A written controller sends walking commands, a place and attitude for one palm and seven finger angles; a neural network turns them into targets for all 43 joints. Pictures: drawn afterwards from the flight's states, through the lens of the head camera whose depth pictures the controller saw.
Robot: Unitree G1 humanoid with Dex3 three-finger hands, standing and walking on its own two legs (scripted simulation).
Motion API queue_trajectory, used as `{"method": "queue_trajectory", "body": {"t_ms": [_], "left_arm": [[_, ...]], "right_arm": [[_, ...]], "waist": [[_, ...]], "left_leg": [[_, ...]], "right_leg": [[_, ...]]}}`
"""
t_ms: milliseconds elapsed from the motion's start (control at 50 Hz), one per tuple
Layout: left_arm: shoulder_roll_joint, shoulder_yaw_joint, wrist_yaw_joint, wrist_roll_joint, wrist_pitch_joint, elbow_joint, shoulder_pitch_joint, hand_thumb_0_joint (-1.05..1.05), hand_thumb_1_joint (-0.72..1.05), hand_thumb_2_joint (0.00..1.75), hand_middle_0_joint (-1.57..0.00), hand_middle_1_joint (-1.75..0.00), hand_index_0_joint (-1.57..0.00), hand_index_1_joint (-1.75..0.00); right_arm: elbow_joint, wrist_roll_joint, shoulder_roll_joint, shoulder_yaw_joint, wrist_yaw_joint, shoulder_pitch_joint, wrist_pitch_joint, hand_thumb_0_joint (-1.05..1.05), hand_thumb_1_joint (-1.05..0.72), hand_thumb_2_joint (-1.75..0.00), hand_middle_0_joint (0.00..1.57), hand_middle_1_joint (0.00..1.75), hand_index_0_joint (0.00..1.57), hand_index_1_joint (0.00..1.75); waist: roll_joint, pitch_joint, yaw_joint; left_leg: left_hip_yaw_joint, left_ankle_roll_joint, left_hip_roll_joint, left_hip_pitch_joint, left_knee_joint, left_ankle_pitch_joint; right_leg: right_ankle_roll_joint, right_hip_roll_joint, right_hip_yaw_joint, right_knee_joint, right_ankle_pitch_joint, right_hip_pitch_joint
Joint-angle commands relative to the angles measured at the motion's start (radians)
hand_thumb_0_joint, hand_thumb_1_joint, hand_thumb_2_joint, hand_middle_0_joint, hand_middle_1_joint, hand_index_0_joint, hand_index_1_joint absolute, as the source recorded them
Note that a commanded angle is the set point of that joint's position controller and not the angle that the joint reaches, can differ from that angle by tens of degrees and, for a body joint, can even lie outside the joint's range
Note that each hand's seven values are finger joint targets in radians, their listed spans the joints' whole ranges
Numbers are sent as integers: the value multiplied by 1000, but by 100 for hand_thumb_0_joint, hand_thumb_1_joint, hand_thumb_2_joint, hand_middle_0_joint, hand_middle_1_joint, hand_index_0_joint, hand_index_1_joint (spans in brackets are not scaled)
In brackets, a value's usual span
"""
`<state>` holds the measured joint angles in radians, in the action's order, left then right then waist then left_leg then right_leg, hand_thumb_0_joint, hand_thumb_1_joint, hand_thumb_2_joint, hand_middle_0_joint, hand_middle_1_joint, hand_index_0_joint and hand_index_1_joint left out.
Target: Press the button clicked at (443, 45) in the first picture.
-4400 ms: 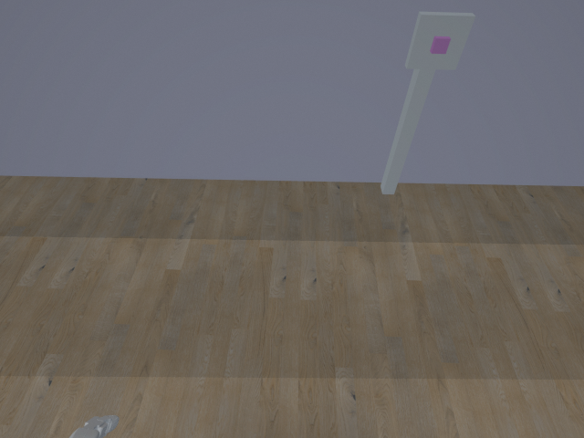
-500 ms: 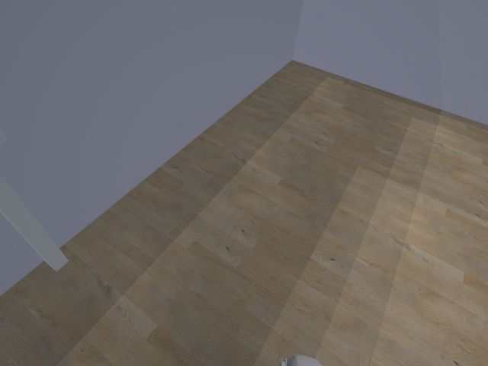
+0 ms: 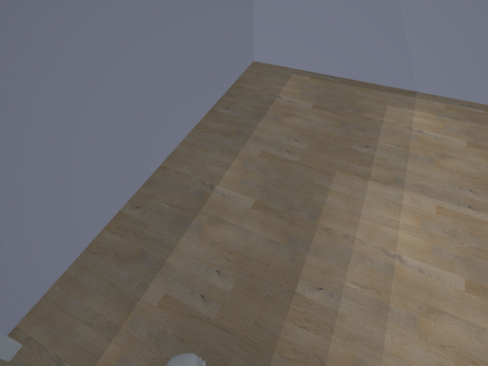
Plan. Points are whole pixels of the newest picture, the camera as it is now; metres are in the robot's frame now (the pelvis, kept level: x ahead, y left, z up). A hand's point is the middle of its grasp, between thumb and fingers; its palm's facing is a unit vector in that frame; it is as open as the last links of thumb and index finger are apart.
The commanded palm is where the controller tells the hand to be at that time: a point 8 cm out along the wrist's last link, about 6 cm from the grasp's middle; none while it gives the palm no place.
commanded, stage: walk to a spot facing it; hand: left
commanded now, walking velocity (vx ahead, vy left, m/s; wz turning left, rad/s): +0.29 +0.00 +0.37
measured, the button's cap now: out of the picture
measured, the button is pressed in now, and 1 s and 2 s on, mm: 0 0 0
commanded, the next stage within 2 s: turn to face it in 0.08 s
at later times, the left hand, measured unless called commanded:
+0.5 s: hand (128, 354) +0.18 +0.25 -0.19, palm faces +0.27 -0.94 -0.19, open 7.4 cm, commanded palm none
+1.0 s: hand (147, 314) +0.25 +0.21 -0.14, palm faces +0.47 -0.83 -0.29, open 7.4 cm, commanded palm none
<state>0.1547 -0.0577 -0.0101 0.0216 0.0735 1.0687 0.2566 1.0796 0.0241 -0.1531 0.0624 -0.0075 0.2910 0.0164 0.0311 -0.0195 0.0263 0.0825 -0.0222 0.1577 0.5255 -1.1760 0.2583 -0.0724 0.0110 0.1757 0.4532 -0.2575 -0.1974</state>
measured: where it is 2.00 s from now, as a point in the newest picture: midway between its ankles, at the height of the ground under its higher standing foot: outside the picture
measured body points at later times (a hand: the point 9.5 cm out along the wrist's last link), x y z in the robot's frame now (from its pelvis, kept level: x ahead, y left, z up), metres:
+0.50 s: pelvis +0.18 +0.06 -0.01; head +0.22 +0.09 +0.43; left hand +0.17 +0.30 -0.17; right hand +0.31 -0.16 -0.15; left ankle +0.24 +0.13 -0.74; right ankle +0.17 -0.10 -0.65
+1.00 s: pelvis +0.24 -0.01 +0.00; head +0.29 -0.02 +0.45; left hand +0.22 +0.26 -0.12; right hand +0.41 -0.22 -0.16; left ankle +0.18 +0.11 -0.65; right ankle +0.27 -0.10 -0.74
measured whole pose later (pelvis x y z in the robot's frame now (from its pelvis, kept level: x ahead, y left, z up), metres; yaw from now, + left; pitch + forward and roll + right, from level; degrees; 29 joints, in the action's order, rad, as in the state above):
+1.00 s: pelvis +0.24 -0.01 +0.00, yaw +30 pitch +0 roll +2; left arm 0.17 -0.03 -0.02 0.02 -0.02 0.87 0.17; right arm 0.93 0.02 -0.27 0.11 -0.02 0.23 -0.07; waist 0.05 -0.06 0.05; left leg -0.01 -0.06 -0.03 0.55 -1.13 0.40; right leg -0.02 0.07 0.12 0.51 -0.32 -0.20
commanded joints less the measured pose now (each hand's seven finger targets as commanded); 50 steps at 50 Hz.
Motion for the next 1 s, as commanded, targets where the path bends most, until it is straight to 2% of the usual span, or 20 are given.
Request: {"method": "queue_trajectory", "body": {"t_ms": [0,180,220,260,280,300,320,340,380,440,540,700,780,800,820,840,860,900,920,980], "left_arm": [[83,-1,-8,1,29,1,113,0,90,90,-20,-30,-20,-30],[99,10,-24,5,21,40,193,0,90,90,-20,-30,-20,-30],[134,0,-26,5,15,23,175,0,90,90,-20,-30,-20,-30],[164,-11,-25,-2,6,-3,152,0,90,90,-20,-30,-20,-30],[150,-14,-20,-15,2,-28,153,0,90,90,-20,-30,-20,-30],[94,-3,-11,-41,-1,-69,176,0,90,90,-20,-30,-20,-30],[123,-6,-22,-28,-11,-97,119,0,90,90,-20,-30,-20,-30],[96,-6,-24,-26,-20,-112,71,0,90,90,-20,-30,-20,-30],[84,-16,-12,-12,-32,-113,33,0,90,90,-20,-30,-20,-30],[63,-25,-11,-7,-75,-106,100,0,90,90,-20,-30,-20,-30],[93,-40,-13,-1,-101,-163,13,0,90,90,-20,-30,-20,-30],[116,-34,-16,-7,-92,-266,-148,0,90,90,-20,-30,-20,-30],[137,-32,-21,-18,-81,-263,-56,0,90,90,-20,-30,-20,-30],[151,-37,-25,-18,-73,-255,-17,0,90,90,-20,-30,-20,-30],[228,-49,-31,-5,-63,-255,15,0,90,90,-20,-30,-20,-30],[310,-57,-34,6,-62,-267,1,0,90,90,-20,-30,-20,-30],[294,-50,-36,0,-65,-279,-25,0,90,90,-20,-30,-20,-30],[220,-37,-37,-3,-60,-296,-136,0,90,90,-20,-30,-20,-30],[196,-24,-32,-5,-58,-295,-148,0,90,90,-20,-30,-20,-30],[189,-20,-29,-3,-54,-271,-73,0,90,90,-20,-30,-20,-30]], "right_arm": [[-42,2,-13,6,-7,37,1,0,-90,-90,20,30,20,30],[-125,-4,-26,-12,-25,-173,19,0,-90,-90,20,30,20,30],[-119,0,-51,-7,-17,-105,19,0,-90,-90,20,30,20,30],[-83,7,-115,12,-9,73,18,0,-90,-90,20,30,20,30],[-73,16,-204,31,-1,187,20,0,-90,-90,20,30,20,30],[-67,5,-301,51,11,249,25,0,-90,-90,20,30,20,30],[-56,-20,-302,41,18,220,17,0,-90,-90,20,30,20,30],[-78,-20,-275,41,23,144,21,0,-90,-90,20,30,20,30],[-125,-12,-185,19,30,10,27,0,-90,-90,20,30,20,30],[-150,-7,-170,12,27,-75,25,0,-90,-90,20,30,20,30],[-171,-2,-202,34,16,-79,0,0,-90,-90,20,30,20,30],[-186,5,-239,60,15,-17,-23,0,-90,-90,20,30,20,30],[-218,-2,-251,69,12,-70,-33,0,-90,-90,20,30,20,30],[-225,-8,-232,69,9,-78,-34,0,-90,-90,20,30,20,30],[-235,-20,-176,61,2,-64,-34,0,-90,-90,20,30,20,30],[-265,-14,-133,53,4,-62,-33,0,-90,-90,20,30,20,30],[-264,-3,-192,64,5,-81,-38,0,-90,-90,20,30,20,30],[-228,-1,-175,65,-4,-61,-62,0,-90,-90,20,30,20,30],[-213,0,-175,60,-10,-58,-67,0,-90,-90,20,30,20,30],[-217,-5,-157,51,-19,-83,-72,0,-90,-90,20,30,20,30]], "waist": [[-117,-62,-4],[-107,-118,-45],[-118,-73,-6],[-103,44,75],[61,159,113],[303,259,101],[147,302,89],[90,208,62],[38,79,12],[58,72,-48],[68,63,-32],[109,85,19],[120,111,-27],[74,136,-46],[-120,149,-58],[-359,120,-54],[-231,91,-46],[-188,25,15],[-158,-1,24],[-178,-8,-2]], "left_leg": [[-30,-19,20,105,89,-93],[72,29,-52,60,466,-126],[106,54,-102,-53,503,-99],[90,82,-138,-288,593,-217],[-83,145,-10,-522,622,-585],[-466,317,291,-726,652,-1143],[-461,356,307,-674,710,-995],[-432,331,279,-579,761,-785],[-333,242,185,-366,805,-586],[-201,176,84,-214,844,-501],[-301,191,63,-198,904,-160],[-447,213,56,-330,822,-332],[-452,169,8,-255,737,-409],[-433,125,-32,-193,687,-338],[-315,44,-128,-4,531,-70],[-122,-36,-260,166,293,318],[-162,-24,-196,113,106,327],[-151,-41,-149,95,-35,211],[-127,-51,-136,101,-68,156],[-89,-65,-131,110,-45,106]], "right_leg": [[-53,265,-137,-271,270,19],[-19,284,-6,-179,682,213],[-1,292,35,-33,891,233],[44,268,77,275,905,179],[100,171,100,533,567,6],[142,17,34,889,-373,-294],[119,34,-126,981,-390,-291],[122,72,-147,991,-303,-357],[139,122,-176,910,-185,-365],[154,107,-158,769,-116,-242],[170,96,-160,632,-76,-279],[165,37,-174,380,-180,-261],[146,1,-165,95,-67,-48],[138,27,-171,-73,39,76],[86,225,-339,-196,54,250],[-28,480,-567,-193,254,253],[-80,506,-490,-161,352,110],[-58,382,-335,-135,400,41],[-43,333,-250,-107,454,42],[-14,305,-152,-90,528,93]]}}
